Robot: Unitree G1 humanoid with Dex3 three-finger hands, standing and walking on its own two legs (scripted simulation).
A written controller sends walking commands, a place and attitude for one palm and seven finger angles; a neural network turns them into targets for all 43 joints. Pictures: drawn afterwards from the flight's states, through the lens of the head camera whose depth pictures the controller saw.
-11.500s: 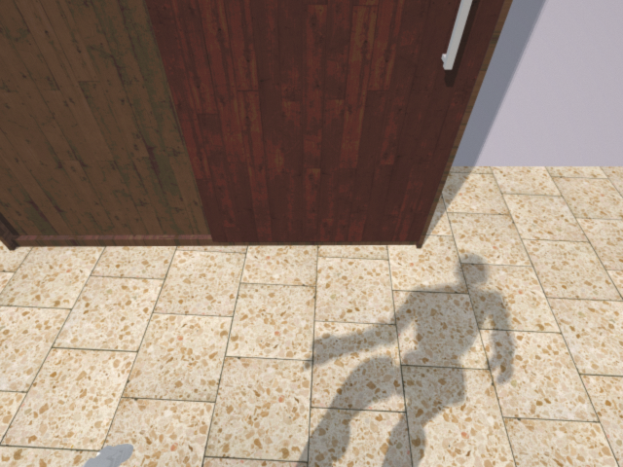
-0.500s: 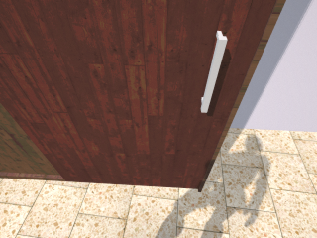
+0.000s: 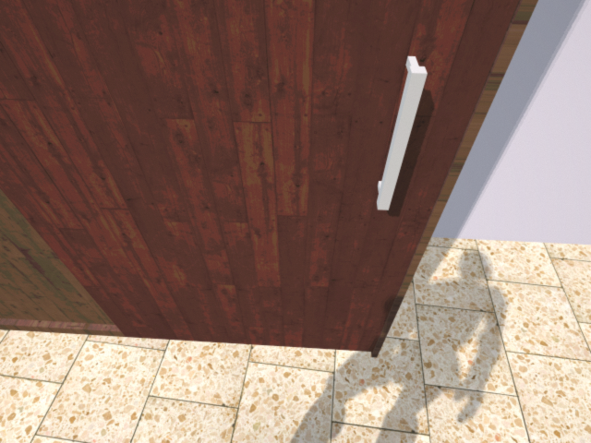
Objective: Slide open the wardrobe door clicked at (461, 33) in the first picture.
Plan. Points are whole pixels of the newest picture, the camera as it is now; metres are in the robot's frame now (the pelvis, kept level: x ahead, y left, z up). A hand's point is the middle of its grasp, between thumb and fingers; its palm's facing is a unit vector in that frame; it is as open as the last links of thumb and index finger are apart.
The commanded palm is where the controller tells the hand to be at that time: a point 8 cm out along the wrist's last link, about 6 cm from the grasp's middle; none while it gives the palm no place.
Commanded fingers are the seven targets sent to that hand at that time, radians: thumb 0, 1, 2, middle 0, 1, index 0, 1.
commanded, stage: look again from close up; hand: right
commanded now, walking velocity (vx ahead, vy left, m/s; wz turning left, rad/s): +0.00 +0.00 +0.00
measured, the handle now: (395, 141) +0.51 -0.12 +0.15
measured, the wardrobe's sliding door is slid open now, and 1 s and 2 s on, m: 0.00 0.00 0.00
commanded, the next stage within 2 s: raise the hand with hooked fingers in 0.54 s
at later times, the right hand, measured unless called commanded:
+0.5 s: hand out of the picture +0.00 -0.16 -0.18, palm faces +0.02 +0.98 -0.17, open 7.4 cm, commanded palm none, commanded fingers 0.00 -0.90 -0.90 0.20 0.30 0.20 0.30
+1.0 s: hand (434, 409) +0.18 -0.16 -0.01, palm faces -0.01 +1.00 -0.02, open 8.2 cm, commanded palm +0.13 -0.23 -0.02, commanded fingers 0.00 -0.46 -0.71 0.23 0.58 0.23 0.58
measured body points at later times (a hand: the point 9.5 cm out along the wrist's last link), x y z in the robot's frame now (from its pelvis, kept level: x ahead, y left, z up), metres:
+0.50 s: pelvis +0.01 +0.00 +0.00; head +0.02 +0.00 +0.45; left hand +0.00 +0.22 -0.16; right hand +0.00 -0.22 -0.16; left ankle +0.02 +0.13 -0.74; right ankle -0.01 -0.10 -0.74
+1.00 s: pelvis -0.01 +0.02 -0.05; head +0.01 +0.01 +0.40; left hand +0.22 +0.27 -0.08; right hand +0.18 -0.21 +0.00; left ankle +0.02 +0.13 -0.74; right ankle -0.01 -0.10 -0.74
